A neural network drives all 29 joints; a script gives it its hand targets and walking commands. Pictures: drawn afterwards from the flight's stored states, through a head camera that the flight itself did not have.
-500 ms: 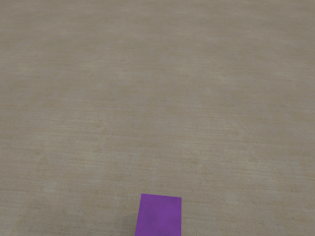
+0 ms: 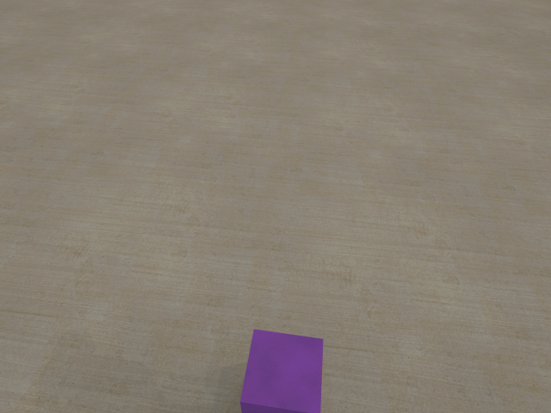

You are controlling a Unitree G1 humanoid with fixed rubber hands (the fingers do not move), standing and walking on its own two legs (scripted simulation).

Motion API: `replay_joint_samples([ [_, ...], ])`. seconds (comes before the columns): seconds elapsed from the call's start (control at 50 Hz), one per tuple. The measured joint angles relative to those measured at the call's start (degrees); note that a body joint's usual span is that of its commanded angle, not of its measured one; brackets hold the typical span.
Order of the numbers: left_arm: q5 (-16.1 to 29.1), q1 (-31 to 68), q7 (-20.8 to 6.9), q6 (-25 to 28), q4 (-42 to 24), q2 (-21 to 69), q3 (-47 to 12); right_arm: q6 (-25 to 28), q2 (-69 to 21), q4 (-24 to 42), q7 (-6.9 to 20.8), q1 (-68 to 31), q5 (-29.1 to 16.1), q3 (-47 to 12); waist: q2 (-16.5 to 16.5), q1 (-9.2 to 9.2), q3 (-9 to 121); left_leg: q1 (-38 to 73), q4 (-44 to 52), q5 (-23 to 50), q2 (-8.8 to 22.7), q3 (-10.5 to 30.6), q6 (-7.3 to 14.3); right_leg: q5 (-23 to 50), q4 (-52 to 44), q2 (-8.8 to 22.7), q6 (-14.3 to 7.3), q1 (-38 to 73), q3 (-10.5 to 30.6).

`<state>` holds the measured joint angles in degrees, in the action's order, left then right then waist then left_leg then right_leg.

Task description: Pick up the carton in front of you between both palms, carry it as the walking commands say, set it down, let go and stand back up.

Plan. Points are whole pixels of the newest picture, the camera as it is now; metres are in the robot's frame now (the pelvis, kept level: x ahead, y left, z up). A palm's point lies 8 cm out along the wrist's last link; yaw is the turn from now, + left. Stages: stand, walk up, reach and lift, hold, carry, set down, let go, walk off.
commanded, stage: stand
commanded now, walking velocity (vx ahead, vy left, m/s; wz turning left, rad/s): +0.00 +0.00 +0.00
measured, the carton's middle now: (282, 383) +0.39 -0.02 -0.63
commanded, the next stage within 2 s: none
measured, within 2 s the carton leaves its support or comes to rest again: neither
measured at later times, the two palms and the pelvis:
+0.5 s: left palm out of the picture -0.01 +0.26 -0.12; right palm out of the picture +0.06 -0.26 -0.11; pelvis -0.01 +0.00 +0.00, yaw +2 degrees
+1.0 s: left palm out of the picture -0.05 +0.25 -0.12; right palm out of the picture +0.03 -0.26 -0.12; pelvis -0.02 -0.01 +0.01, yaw +2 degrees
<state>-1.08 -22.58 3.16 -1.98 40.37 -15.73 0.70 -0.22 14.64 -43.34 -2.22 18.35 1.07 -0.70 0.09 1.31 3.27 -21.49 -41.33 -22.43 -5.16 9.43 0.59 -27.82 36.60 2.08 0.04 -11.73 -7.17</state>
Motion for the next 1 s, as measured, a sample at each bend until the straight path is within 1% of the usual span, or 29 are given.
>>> replay_joint_samples([
  [0.52,-0.15,-0.63,-0.37,-0.3,4.89,0.37,0.0,-0.6,-0.34,-3.18,-0.02,-0.65,-0.13,0.06,-0.22,0.05,-2.14,1.51,1.83,2.19,0.27,1.17,-0.59,1.75,-2.19,-0.22,-0.48,2.31,-1.71],
  [1.0,-0.19,-0.22,-0.51,-0.18,12.01,2.01,-0.05,-0.92,-1.73,-8.95,-0.36,-1.5,-0.38,0.15,-0.37,0.14,-4.06,3.53,4.39,4.18,0.82,1.34,-1.08,3.39,-4.55,-0.5,-0.9,4.53,-2.38],
])
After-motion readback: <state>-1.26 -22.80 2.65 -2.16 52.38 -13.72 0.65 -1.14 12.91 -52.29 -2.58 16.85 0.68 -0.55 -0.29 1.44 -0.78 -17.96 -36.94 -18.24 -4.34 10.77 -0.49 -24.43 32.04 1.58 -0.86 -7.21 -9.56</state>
